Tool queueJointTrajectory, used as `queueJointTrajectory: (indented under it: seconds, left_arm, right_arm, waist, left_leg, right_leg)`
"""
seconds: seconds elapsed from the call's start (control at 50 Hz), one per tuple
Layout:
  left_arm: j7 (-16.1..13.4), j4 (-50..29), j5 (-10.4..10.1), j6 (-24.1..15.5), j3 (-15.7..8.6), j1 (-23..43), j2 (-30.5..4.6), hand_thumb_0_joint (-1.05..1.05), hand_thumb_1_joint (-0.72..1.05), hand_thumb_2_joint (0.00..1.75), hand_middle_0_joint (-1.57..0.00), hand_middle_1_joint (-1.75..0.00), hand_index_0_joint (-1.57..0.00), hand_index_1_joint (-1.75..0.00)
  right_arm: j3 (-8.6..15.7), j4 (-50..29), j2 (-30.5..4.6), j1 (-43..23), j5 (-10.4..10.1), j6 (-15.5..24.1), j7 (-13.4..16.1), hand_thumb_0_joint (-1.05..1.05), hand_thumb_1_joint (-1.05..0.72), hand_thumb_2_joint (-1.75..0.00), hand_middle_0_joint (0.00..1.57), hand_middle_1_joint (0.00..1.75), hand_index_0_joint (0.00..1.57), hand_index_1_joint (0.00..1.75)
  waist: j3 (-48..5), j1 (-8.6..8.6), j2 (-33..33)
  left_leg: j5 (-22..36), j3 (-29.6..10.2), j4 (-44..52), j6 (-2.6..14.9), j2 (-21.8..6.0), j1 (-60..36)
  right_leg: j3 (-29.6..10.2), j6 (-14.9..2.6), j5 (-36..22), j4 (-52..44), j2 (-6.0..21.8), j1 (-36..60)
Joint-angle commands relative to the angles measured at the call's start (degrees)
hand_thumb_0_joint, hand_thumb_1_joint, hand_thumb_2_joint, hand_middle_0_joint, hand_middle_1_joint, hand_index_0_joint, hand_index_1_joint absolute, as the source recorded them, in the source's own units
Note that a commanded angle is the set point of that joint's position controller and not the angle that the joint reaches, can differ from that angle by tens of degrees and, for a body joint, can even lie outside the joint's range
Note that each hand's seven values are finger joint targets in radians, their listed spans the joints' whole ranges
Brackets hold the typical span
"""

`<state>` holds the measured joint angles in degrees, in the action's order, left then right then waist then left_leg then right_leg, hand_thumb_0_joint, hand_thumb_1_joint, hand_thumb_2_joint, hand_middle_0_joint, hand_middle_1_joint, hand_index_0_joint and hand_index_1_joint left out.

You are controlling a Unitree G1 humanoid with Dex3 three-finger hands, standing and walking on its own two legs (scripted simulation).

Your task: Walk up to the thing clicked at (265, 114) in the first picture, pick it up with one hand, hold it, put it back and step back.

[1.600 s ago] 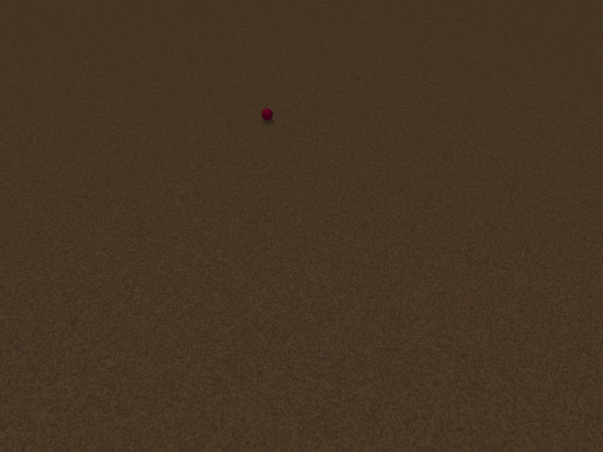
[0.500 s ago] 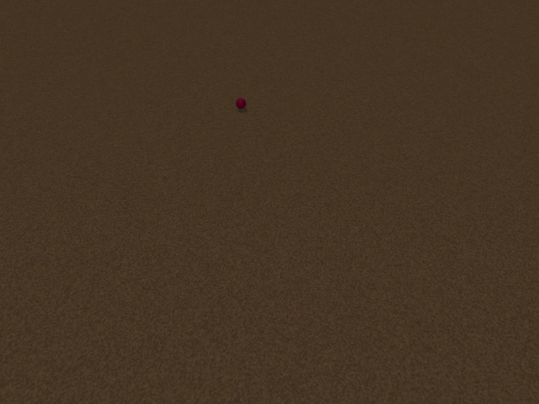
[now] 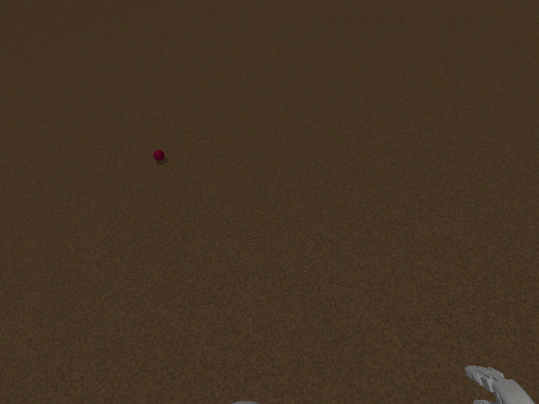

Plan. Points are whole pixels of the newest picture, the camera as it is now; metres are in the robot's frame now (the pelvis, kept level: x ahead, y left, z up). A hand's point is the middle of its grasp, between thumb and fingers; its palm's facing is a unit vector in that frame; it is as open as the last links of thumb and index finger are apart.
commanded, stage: walk up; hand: left
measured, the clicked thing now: (158, 155) +1.66 +0.89 -0.72
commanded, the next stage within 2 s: none
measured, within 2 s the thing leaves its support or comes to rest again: neither
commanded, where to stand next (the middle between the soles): +1.30 +1.15 m, yaw -67 degrees
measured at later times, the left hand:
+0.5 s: hand (108, 245) +0.50 +0.45 -0.12, palm faces -0.38 -0.78 -0.50, open 7.4 cm
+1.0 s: hand (99, 181) +0.74 +0.58 -0.12, palm faces -0.41 -0.70 -0.58, open 7.4 cm
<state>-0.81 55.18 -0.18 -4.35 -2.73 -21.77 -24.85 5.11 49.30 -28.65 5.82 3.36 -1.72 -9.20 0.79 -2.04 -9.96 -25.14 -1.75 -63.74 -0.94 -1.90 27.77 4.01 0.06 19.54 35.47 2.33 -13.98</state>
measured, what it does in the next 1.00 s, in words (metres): walks ahead, turning right: left foot, then right foot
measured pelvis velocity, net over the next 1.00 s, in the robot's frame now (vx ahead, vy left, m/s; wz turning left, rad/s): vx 0.56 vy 0.32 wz -0.50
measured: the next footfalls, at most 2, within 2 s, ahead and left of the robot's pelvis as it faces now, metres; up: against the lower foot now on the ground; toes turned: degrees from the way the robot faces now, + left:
left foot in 0.28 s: +0.37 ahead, +0.25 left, +0.00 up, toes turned -8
right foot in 0.70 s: +0.52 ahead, +0.08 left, +0.00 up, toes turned -32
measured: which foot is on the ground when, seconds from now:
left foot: up 0.00-0.26, down 0.28-0.72, up 0.74-1.00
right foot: down 0.00-0.30, up 0.32-0.68, down 0.70-1.00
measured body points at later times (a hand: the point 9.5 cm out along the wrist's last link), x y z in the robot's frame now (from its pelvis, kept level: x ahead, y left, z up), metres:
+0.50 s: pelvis +0.29 +0.19 +0.01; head +0.34 +0.18 +0.46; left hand +0.51 +0.49 -0.09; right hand +0.24 -0.15 -0.09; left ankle +0.33 +0.26 -0.72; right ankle +0.27 +0.05 -0.64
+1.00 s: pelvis +0.56 +0.32 -0.01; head +0.56 +0.27 +0.44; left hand +0.76 +0.61 -0.08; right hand +0.54 -0.04 -0.11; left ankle +0.73 +0.48 -0.68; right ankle +0.48 +0.11 -0.72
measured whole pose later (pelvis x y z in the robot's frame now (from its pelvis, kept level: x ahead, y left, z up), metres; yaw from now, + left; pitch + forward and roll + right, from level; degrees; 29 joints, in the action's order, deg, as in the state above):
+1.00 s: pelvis +0.56 +0.32 -0.01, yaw -28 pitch -1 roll -3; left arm -4.5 51.2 2.3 -4.2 -2.8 -20.3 -24.1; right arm 6.1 38.0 -28.0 9.2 3.1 -4.8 -7.9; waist 3.0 -0.2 -8.8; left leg -16.3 -8.1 -58.1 -2.2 -11.1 35.2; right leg 0.1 1.5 16.8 36.7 7.5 -19.6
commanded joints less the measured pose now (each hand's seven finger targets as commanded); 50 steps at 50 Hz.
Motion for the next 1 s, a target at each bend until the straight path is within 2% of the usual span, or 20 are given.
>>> queueJointTrajectory:
  seconds: [0.0, 0.16, 0.24, 0.26, 0.28, 0.3, 0.32, 0.34, 0.4, 0.48, 0.58, 0.64, 0.66, 0.68, 0.7, 0.72, 0.74, 0.8, 0.84, 0.98]
  left_arm:
    - [-2.4, -5.8, -0.5, -3.3, -4.7, 5.1, -20.4, 0.00, 0.90, 0.90, -0.20, -0.30, -0.20, -0.30]
    - [-2.8, -6.5, 0.5, -3.7, -5.6, 1.0, -21.5, 0.00, 0.90, 0.90, -0.20, -0.30, -0.20, -0.30]
    - [-3.4, -8.8, 1.3, -2.2, -5.4, 7.2, -21.0, 0.00, 0.90, 0.90, -0.20, -0.30, -0.20, -0.30]
    - [-3.6, -9.7, 1.6, -1.7, -4.1, 5.6, -17.1, 0.00, 0.90, 0.90, -0.20, -0.30, -0.20, -0.30]
    - [-3.7, -10.3, 1.7, -1.6, -1.5, 2.1, -9.6, 0.00, 0.90, 0.90, -0.20, -0.30, -0.20, -0.30]
    - [-4.4, -9.7, 0.2, -1.5, -0.9, -4.3, -9.3, 0.00, 0.90, 0.90, -0.20, -0.30, -0.20, -0.30]
    - [-5.1, -7.9, 0.2, -1.2, -0.8, -5.4, -11.1, 0.00, 0.90, 0.90, -0.20, -0.30, -0.20, -0.30]
    - [-4.8, -6.9, 0.0, -0.9, -1.5, -2.5, -14.3, 0.00, 0.90, 0.90, -0.20, -0.30, -0.20, -0.30]
    - [-3.2, -4.3, -2.2, 0.4, -4.3, -1.2, -19.2, 0.00, 0.90, 0.90, -0.20, -0.30, -0.20, -0.30]
    - [-2.5, -5.5, -1.1, 0.7, -3.2, 2.5, -15.8, 0.00, 0.90, 0.90, -0.20, -0.30, -0.20, -0.30]
    - [-2.2, -8.5, -1.2, 0.8, -3.1, 8.6, -14.1, 0.00, 0.90, 0.90, -0.20, -0.30, -0.20, -0.30]
    - [-3.2, -3.7, -1.1, 1.2, -5.1, -8.1, -15.6, 0.00, 0.90, 0.90, -0.20, -0.30, -0.20, -0.30]
    - [-4.2, -1.4, -0.9, 1.4, -6.6, -17.2, -17.9, 0.00, 0.90, 0.90, -0.20, -0.30, -0.20, -0.30]
    - [-5.5, -1.2, -0.5, 1.5, -7.9, -20.3, -19.7, 0.00, 0.90, 0.90, -0.20, -0.30, -0.20, -0.30]
    - [-6.3, -6.5, -0.3, 1.7, -7.4, -10.5, -20.9, 0.00, 0.90, 0.90, -0.20, -0.30, -0.20, -0.30]
    - [-7.2, -9.2, -1.1, 1.2, -7.3, -3.1, -23.0, 0.00, 0.90, 0.90, -0.20, -0.30, -0.20, -0.30]
    - [-8.2, -9.8, -1.4, 0.7, -6.8, 2.6, -23.3, 0.00, 0.90, 0.90, -0.20, -0.30, -0.20, -0.30]
    - [-7.8, -9.9, 0.0, -0.8, -5.7, 6.2, -20.0, 0.00, 0.90, 0.90, -0.20, -0.30, -0.20, -0.30]
    - [-6.7, -9.6, 1.4, -1.6, -6.3, 8.5, -19.6, 0.00, 0.90, 0.90, -0.20, -0.30, -0.20, -0.30]
    - [-5.4, -7.9, 3.1, -1.5, -7.8, 4.4, -23.7, 0.00, 0.90, 0.90, -0.20, -0.30, -0.20, -0.30]
  right_arm:
    - [2.8, -10.0, -11.2, -6.4, -0.2, 1.7, -0.5, 0.00, -0.90, -0.90, 0.20, 0.30, 0.20, 0.30]
    - [3.1, -13.6, -8.9, -9.1, -0.3, 0.4, -1.8, 0.00, -0.90, -0.90, 0.20, 0.30, 0.20, 0.30]
    - [5.7, -10.2, -9.8, 8.0, -0.4, 0.8, -0.5, 0.00, -0.90, -0.90, 0.20, 0.30, 0.20, 0.30]
    - [7.6, -7.0, -13.2, 19.1, 0.1, 1.3, 0.8, 0.00, -0.90, -0.90, 0.20, 0.30, 0.20, 0.30]
    - [8.8, -6.6, -17.6, 24.5, 0.3, 1.9, 2.4, 0.00, -0.90, -0.90, 0.20, 0.30, 0.20, 0.30]
    - [9.1, -8.6, -21.2, 15.0, -1.1, 2.8, 3.7, 0.00, -0.90, -0.90, 0.20, 0.30, 0.20, 0.30]
    - [9.7, -10.0, -22.4, 7.2, -2.5, 2.6, 4.2, 0.00, -0.90, -0.90, 0.20, 0.30, 0.20, 0.30]
    - [8.8, -12.1, -18.5, 1.5, -2.4, 2.5, 4.4, 0.00, -0.90, -0.90, 0.20, 0.30, 0.20, 0.30]
    - [6.1, -12.2, -10.7, 1.8, -1.0, 2.8, 4.4, 0.00, -0.90, -0.90, 0.20, 0.30, 0.20, 0.30]
    - [4.8, -12.2, -7.3, 7.5, -0.4, 3.4, 4.8, 0.00, -0.90, -0.90, 0.20, 0.30, 0.20, 0.30]
    - [4.7, -15.1, -7.3, 6.0, 0.6, 2.5, 4.2, 0.00, -0.90, -0.90, 0.20, 0.30, 0.20, 0.30]
    - [5.0, -18.2, -7.6, 1.0, 0.2, 2.2, 4.7, 0.00, -0.90, -0.90, 0.20, 0.30, 0.20, 0.30]
    - [4.7, -19.3, -6.6, 0.9, 0.2, 2.3, 5.1, 0.00, -0.90, -0.90, 0.20, 0.30, 0.20, 0.30]
    - [3.7, -19.2, -4.3, 3.5, 0.4, 2.0, 5.3, 0.00, -0.90, -0.90, 0.20, 0.30, 0.20, 0.30]
    - [4.1, -17.1, -5.8, 11.6, 0.2, 1.3, 4.8, 0.00, -0.90, -0.90, 0.20, 0.30, 0.20, 0.30]
    - [6.1, -17.2, -11.5, 11.7, 0.2, 0.2, 5.1, 0.00, -0.90, -0.90, 0.20, 0.30, 0.20, 0.30]
    - [5.9, -17.9, -12.1, 7.1, 0.4, -0.7, 5.7, 0.00, -0.90, -0.90, 0.20, 0.30, 0.20, 0.30]
    - [5.0, -14.9, -10.6, 8.0, -0.8, -1.3, 4.6, 0.00, -0.90, -0.90, 0.20, 0.30, 0.20, 0.30]
    - [4.1, -13.6, -8.4, 11.0, -0.3, -2.2, 3.0, 0.00, -0.90, -0.90, 0.20, 0.30, 0.20, 0.30]
    - [4.4, -14.5, -7.5, 4.1, -0.2, -2.3, 1.3, 0.00, -0.90, -0.90, 0.20, 0.30, 0.20, 0.30]
  waist:
    - [5.2, 3.41, 14.9]
    - [5.0, 2.19, 16.3]
    - [-5.9, 12.17, 14.7]
    - [-11.3, 17.00, 3.8]
    - [-13.2, 18.47, -13.5]
    - [-11.8, 10.23, -17.7]
    - [-12.6, 7.16, -16.5]
    - [-6.6, 6.13, -9.4]
    - [-4.3, 5.43, -4.8]
    - [-4.8, 6.75, 2.8]
    - [1.7, 6.76, 3.7]
    - [-3.8, -2.59, 8.2]
    - [-8.5, -6.89, 13.8]
    - [-8.5, -8.44, 23.1]
    - [-12.6, -2.79, 18.2]
    - [-8.8, -0.37, 12.2]
    - [-5.4, 1.88, 8.0]
    - [0.6, 5.47, 5.5]
    - [0.5, 7.14, 11.3]
    - [0.2, 4.38, 21.0]
  left_leg:
    - [11.0, -5.3, 4.2, -0.22, -5.5, 11.6]
    - [20.9, -0.1, 18.6, -2.08, -5.1, -0.3]
    - [15.3, 3.7, 27.9, 0.32, -1.9, -22.1]
    - [7.8, 0.3, 30.3, 2.20, -0.9, -36.2]
    - [-3.6, -15.7, 36.3, 1.90, -12.2, -45.0]
    - [-0.7, -35.5, 48.6, 3.42, -19.9, -43.6]
    - [-12.4, -40.5, 53.4, 6.02, -21.1, -34.1]
    - [-18.8, -32.9, 55.5, 4.24, -19.4, -21.0]
    - [1.1, -8.6, 46.3, 2.13, -10.4, -18.5]
    - [23.1, -3.2, 43.6, 7.92, -11.6, -25.7]
    - [22.8, 3.8, 44.9, 4.59, -9.3, -13.9]
    - [45.3, 10.5, 23.4, -1.36, -4.6, -2.7]
    - [44.3, 11.8, 9.5, -4.19, -1.5, 4.1]
    - [3.7, 7.2, -5.9, -5.02, 2.6, 19.2]
    - [-11.2, -2.5, -16.2, -6.57, -0.6, 22.7]
    - [-11.2, -9.9, -28.1, -8.26, -1.4, 24.5]
    - [-8.5, -11.3, -30.6, -7.59, -4.2, 25.5]
    - [3.3, -9.3, -15.8, -1.95, -6.3, 12.0]
    - [8.3, -7.0, -9.8, -1.22, -6.8, 6.7]
    - [9.9, 2.4, 11.8, -0.34, -5.8, -4.2]
  right_leg:
    - [-24.0, -9.35, 15.4, -25.9, 14.2, -0.8]
    - [-9.3, -7.38, -1.3, -22.3, 7.6, -7.4]
    - [-7.7, -6.05, -22.5, -0.1, 9.7, -5.8]
    - [-6.2, -3.80, -18.4, 22.1, 6.2, -13.9]
    - [-5.6, -2.34, 15.4, 37.9, -0.7, -28.4]
    - [-5.9, -4.39, 16.8, 45.8, -5.9, -36.8]
    - [-11.3, -6.43, 11.0, 48.9, 0.0, -33.4]
    - [-12.0, -6.05, 4.8, 46.9, 3.4, -28.7]
    - [-7.9, -3.35, -3.5, 31.6, 5.5, -24.0]
    - [-3.5, -0.58, -1.9, 21.1, 4.3, -24.2]
    - [3.9, -1.97, -9.7, 7.2, 2.7, -13.0]
    - [7.9, -4.23, -14.0, -1.4, -1.4, 12.6]
    - [6.0, -6.00, -13.9, -5.5, -0.6, 25.5]
    - [-12.7, -11.22, -8.1, -7.8, 11.4, 33.7]
    - [-38.0, -19.07, 6.4, -12.6, 25.2, 29.8]
    - [-51.1, -25.21, 17.0, -19.8, 32.1, 20.8]
    - [-49.3, -26.12, 20.1, -24.0, 34.0, 13.0]
    - [-23.2, -14.29, 10.6, -19.8, 17.3, -5.6]
    - [-13.0, -10.81, 4.4, -16.5, 12.0, -10.3]
    - [-7.7, -9.17, 6.1, -12.9, 8.5, -16.4]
